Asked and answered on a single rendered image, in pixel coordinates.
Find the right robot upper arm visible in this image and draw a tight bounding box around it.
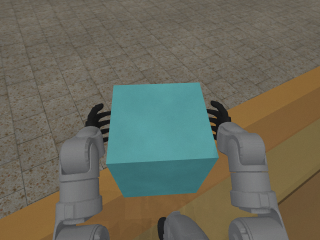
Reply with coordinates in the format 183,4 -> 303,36
228,216 -> 288,240

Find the right robot forearm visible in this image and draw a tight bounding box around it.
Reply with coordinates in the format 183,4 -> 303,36
216,122 -> 289,240

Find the right robot thigh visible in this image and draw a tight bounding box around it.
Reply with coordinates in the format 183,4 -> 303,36
164,214 -> 209,240

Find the carton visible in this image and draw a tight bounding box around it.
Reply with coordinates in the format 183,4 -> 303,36
106,82 -> 219,198

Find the right robot shin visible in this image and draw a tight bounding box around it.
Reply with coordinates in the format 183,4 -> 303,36
163,211 -> 181,240

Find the robot left hand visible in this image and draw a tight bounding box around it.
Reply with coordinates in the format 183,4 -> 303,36
85,103 -> 111,143

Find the left robot forearm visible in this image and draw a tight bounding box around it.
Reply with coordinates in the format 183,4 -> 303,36
52,126 -> 105,240

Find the left robot upper arm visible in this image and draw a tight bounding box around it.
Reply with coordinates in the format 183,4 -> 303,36
56,224 -> 110,240

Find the robot right hand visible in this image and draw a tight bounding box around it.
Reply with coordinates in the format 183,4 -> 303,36
206,100 -> 231,140

